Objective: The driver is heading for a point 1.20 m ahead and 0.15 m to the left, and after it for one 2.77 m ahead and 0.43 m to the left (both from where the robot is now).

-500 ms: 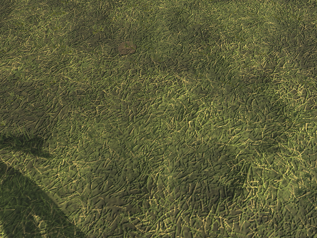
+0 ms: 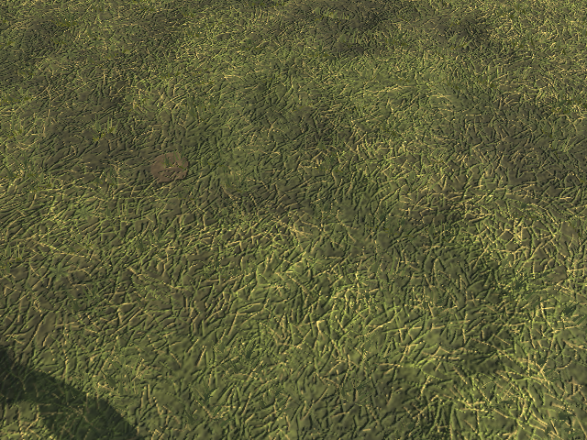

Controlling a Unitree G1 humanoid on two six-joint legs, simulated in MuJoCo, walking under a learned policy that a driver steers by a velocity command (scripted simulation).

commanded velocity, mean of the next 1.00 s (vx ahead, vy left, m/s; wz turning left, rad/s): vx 0.50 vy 0.00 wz -0.02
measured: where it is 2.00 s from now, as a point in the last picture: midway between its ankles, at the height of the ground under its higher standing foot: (285, 255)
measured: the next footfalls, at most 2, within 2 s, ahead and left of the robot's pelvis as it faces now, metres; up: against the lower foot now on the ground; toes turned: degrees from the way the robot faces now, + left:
right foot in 0.32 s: +0.34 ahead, -0.15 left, +0.00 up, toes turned -1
left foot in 0.86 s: +0.62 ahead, +0.10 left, +0.00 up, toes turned +2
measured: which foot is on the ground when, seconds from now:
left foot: down 0.00-0.34, up 0.36-0.84, down 0.86-1.00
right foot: up 0.00-0.30, down 0.32-0.88, up 0.90-1.00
